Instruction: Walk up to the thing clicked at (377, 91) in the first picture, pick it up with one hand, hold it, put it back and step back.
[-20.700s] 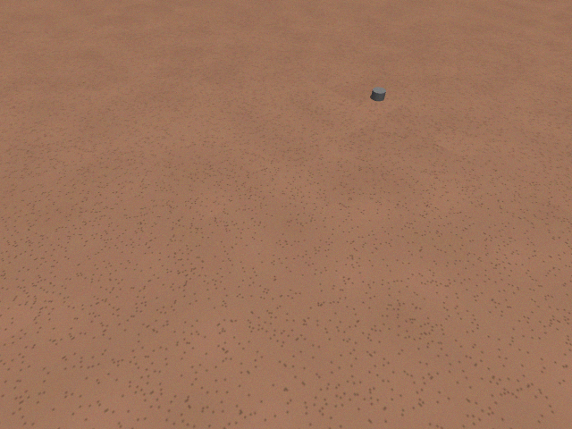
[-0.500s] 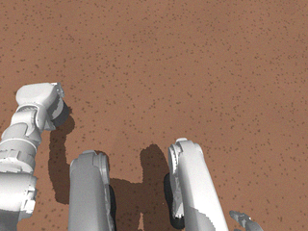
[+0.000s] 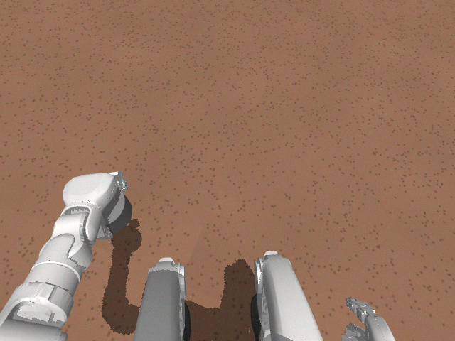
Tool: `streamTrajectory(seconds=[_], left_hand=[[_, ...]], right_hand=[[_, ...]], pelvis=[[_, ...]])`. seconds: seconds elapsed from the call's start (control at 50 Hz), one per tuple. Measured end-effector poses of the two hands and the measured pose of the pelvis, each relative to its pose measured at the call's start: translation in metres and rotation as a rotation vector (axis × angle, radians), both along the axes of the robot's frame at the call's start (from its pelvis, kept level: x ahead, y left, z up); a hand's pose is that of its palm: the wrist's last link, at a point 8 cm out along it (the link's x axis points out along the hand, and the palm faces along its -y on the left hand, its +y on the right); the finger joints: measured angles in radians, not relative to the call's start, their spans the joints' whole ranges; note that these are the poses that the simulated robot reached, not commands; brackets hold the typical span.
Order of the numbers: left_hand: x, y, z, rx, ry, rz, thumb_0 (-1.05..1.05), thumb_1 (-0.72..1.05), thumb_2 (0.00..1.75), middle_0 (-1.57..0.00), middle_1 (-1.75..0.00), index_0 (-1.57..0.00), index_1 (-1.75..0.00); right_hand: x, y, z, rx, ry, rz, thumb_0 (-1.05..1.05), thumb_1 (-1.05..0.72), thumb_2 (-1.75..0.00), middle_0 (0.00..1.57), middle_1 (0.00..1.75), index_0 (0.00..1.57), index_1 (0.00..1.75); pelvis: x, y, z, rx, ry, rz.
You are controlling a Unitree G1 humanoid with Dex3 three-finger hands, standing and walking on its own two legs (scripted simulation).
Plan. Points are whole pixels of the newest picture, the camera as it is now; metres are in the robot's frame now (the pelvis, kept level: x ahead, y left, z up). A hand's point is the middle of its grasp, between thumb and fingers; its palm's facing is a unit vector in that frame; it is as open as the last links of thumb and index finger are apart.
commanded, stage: lift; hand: left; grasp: from above
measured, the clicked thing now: (105, 209) +0.39 +0.24 -0.12
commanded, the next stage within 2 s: hold in 0.76 s
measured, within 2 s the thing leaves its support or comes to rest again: neither
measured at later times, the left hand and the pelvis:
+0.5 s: hand (74, 191) +0.36 +0.22 +0.06, palm faces -0.46 -0.08 -0.88, open 11.2 cm; pelvis +0.04 +0.00 +0.14, yaw +0 degrees
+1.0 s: hand (52, 161) +0.37 +0.22 +0.12, palm faces -0.46 -0.07 -0.88, open 11.2 cm; pelvis +0.07 +0.00 +0.19, yaw +0 degrees
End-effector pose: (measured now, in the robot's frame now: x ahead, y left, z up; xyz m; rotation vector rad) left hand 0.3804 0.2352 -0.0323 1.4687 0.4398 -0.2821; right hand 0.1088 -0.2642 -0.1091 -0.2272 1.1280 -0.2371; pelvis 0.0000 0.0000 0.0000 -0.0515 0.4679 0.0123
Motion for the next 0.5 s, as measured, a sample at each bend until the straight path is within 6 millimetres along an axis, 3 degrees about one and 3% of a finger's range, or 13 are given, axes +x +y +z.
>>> streamTrajectory(seconds=[0.22,0.5], left_hand=[[-0.016,-0.003,0.086,0.005,0.015,0.0,0.01,-0.19,0.67,-0.51,-0.75,-0.57,-0.73],[-0.018,-0.013,0.145,0.006,0.023,-0.013,0.01,-0.18,0.68,-0.5,-0.76,-0.56,-0.73]], right_hand=[[0.003,0.003,0.077,0.003,-0.041,-0.028,0.0,-0.91,-0.9,0.2,0.3,0.21,0.3],[0.007,-0.002,0.142,-0.006,-0.045,-0.043,0.0,-0.91,-0.9,0.2,0.3,0.21,0.3]], pelvis=[[0.015,-0.001,0.078,0.017,-0.122,-0.001],[0.037,-0.001,0.143,0.029,-0.222,-0.005]])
